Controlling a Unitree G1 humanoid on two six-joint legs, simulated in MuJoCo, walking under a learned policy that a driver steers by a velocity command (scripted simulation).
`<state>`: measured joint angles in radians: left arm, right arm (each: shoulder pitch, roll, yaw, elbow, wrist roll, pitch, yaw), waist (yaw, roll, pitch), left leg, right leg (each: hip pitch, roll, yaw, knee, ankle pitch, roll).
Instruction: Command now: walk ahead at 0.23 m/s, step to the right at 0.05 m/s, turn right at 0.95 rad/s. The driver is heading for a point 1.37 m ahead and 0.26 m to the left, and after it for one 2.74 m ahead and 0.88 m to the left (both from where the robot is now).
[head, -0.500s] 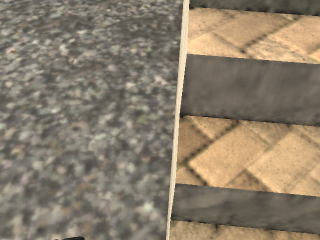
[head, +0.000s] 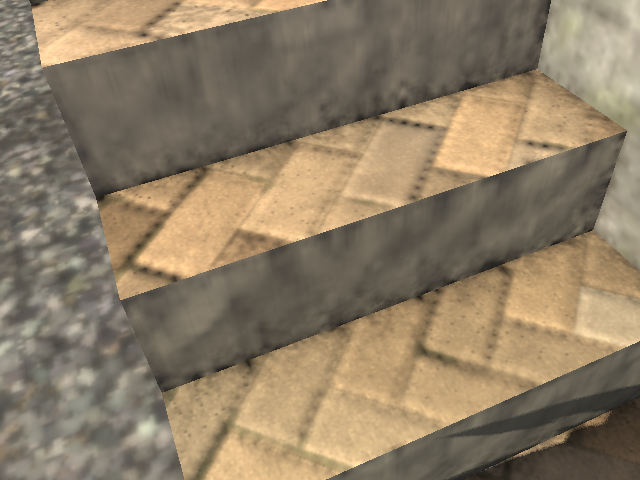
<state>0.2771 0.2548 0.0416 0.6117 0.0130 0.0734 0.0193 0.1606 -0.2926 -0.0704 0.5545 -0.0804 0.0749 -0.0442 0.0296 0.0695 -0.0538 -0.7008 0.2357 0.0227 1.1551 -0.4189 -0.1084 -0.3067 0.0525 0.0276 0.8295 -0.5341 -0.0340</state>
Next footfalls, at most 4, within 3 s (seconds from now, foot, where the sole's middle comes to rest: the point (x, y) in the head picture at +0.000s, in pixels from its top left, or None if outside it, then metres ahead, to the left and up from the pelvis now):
0.54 left None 0.20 0.13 -0.52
1.28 right None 0.29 -0.05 -0.52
1.50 left None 0.24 0.16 -0.30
1.72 left None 0.19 0.12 -0.52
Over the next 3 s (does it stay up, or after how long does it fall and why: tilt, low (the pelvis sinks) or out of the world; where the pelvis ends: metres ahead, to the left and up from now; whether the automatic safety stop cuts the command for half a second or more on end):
stays up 0.39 0.47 0.47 its command is cut before an obstacle from the start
